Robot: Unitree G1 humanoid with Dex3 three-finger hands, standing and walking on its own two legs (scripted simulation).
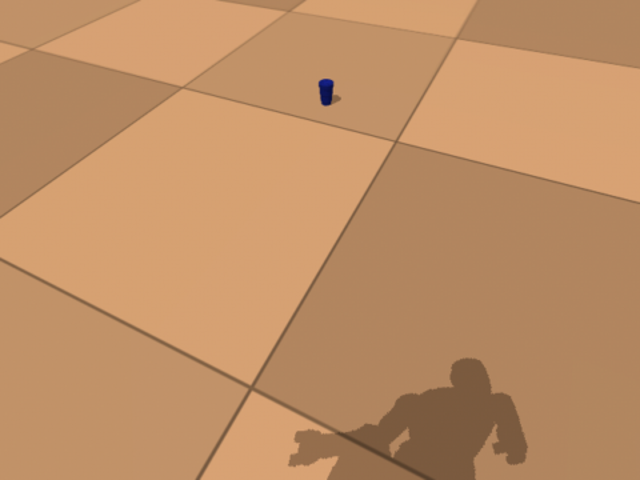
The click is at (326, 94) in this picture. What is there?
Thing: tapered cup
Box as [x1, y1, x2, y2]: [319, 79, 333, 105]
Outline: 323,79 319,81 321,102 322,104 327,105 330,103 333,82 329,79
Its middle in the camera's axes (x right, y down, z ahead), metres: +0.04 -0.87 +2.34
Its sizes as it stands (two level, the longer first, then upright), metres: 0.089 0.089 0.134
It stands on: the floor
